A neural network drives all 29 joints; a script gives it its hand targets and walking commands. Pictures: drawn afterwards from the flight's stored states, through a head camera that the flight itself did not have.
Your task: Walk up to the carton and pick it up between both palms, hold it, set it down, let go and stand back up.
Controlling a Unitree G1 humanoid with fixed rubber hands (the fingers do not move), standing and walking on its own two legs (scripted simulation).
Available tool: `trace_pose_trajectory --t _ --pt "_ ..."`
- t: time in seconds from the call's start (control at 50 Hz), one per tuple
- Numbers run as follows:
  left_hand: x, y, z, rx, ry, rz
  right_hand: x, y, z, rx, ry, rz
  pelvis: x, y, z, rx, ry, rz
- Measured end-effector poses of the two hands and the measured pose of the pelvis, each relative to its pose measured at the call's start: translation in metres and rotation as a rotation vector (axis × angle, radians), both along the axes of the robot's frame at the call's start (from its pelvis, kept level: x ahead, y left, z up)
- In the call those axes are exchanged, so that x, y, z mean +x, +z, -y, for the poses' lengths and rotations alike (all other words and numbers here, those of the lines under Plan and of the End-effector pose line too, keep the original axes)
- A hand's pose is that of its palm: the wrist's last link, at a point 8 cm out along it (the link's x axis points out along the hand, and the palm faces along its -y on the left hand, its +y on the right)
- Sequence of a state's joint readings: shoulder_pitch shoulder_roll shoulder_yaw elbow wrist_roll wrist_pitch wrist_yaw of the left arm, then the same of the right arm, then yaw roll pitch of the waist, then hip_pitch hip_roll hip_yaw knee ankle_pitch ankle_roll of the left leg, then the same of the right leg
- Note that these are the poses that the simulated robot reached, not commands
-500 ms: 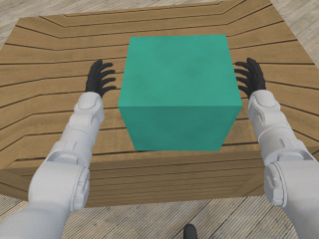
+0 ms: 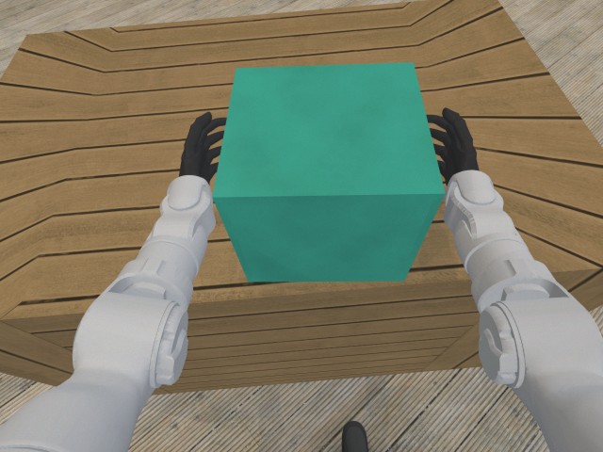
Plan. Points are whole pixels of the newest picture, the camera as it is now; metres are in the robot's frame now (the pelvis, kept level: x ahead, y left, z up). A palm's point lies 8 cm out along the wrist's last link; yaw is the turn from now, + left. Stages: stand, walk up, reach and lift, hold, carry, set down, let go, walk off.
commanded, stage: reach and lift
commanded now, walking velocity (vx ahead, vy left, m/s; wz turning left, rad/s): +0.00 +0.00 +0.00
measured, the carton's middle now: (324, 180) +0.46 -0.05 +0.07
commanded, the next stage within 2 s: none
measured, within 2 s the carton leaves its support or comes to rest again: leaves its support in 1.72 s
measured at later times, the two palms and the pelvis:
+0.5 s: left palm (201, 175) +0.46 +0.11 +0.09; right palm (444, 172) +0.44 -0.21 +0.08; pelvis +0.02 -0.01 +0.01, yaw +3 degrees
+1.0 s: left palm (193, 180) +0.46 +0.12 +0.09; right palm (439, 178) +0.43 -0.20 +0.08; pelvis +0.03 +0.02 +0.01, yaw +3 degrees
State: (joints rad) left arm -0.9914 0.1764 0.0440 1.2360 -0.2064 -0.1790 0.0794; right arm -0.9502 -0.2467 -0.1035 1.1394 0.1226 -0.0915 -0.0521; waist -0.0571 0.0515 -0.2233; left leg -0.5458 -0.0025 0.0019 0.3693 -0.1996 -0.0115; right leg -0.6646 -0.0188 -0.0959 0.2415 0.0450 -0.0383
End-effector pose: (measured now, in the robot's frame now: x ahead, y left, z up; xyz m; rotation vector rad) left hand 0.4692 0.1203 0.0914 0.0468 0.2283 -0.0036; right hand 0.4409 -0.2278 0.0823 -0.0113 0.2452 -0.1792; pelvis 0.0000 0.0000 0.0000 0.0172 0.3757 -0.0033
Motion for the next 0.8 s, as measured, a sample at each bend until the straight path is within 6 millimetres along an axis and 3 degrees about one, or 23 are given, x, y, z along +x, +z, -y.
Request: trace_pose_trajectory --t 0.12,0.54,0.8 --pt "0.001 0.001 0.009 0.003 0.007 0.009 0.005 -0.003 -0.014 0.013 -0.001 0.011 0.001 0.001 0.003 0.002 0.010 -0.002" --pt "-0.006 0.002 0.007 0.026 0.016 0.012 -0.001 -0.001 -0.019 -0.064 -0.012 0.030 0.024 0.013 0.007 -0.012 0.066 0.159" --pt "-0.006 0.003 0.005 0.019 0.002 0.013 -0.006 0.001 -0.021 -0.083 -0.020 0.041 0.033 0.014 -0.005 -0.022 0.067 0.206"
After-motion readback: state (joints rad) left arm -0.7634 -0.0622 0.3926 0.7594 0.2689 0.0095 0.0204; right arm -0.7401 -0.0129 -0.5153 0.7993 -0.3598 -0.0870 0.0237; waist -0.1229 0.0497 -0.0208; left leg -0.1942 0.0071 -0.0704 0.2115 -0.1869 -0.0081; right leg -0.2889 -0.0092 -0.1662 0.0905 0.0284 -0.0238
